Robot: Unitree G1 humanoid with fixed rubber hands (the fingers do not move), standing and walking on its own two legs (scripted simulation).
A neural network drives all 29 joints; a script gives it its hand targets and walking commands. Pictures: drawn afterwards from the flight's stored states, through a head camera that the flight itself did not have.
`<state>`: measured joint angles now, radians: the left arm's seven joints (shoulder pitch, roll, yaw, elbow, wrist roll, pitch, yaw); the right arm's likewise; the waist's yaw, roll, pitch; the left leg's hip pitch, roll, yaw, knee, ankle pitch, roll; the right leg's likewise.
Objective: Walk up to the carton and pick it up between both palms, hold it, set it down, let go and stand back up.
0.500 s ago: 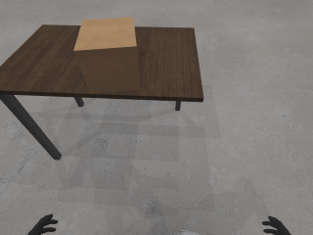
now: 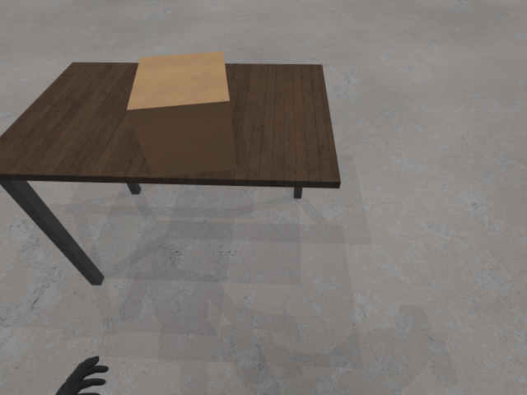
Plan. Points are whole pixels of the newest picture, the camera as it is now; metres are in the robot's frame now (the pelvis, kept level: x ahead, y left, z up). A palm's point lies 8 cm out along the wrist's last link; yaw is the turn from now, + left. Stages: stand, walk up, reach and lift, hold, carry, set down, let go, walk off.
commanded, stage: walk up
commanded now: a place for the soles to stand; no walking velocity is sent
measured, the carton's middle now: (188, 113) +0.77 +0.19 +0.01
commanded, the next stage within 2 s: none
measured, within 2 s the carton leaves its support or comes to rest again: neither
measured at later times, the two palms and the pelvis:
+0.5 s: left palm out of the picture +0.18 +0.47 -0.10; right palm (394, 384) +0.17 -0.20 -0.10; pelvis +0.11 +0.13 -0.02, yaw +1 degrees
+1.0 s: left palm out of the picture +0.24 +0.55 -0.07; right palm (322, 240) +0.45 -0.12 -0.10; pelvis +0.27 +0.19 -0.02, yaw +4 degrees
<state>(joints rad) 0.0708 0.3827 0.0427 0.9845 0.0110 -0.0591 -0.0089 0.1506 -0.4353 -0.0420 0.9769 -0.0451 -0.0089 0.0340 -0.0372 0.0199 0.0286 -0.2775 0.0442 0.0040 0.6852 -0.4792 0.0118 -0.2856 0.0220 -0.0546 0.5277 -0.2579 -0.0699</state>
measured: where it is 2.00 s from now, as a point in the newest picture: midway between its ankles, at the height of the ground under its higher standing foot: (205, 371)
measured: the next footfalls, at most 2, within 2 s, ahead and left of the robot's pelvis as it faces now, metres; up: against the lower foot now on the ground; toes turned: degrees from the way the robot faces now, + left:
left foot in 0.30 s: +0.19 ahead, +0.25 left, +0.00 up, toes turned +7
right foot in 0.68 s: +0.29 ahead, +0.04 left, +0.00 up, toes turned -5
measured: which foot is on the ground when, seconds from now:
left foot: up 0.00-0.28, down 0.30-0.70, up 0.72-1.00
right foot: down 0.00-0.32, up 0.34-0.66, down 0.68-1.00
